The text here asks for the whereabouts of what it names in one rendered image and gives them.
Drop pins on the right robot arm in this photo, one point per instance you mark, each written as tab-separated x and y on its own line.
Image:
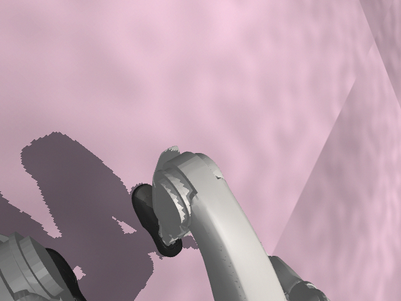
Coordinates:
306	291

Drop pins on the left robot foot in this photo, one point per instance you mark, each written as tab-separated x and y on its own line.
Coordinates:
67	274

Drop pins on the right robot foot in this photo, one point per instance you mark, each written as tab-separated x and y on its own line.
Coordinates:
142	204

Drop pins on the right robot hand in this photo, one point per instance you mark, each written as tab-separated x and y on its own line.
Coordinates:
287	277

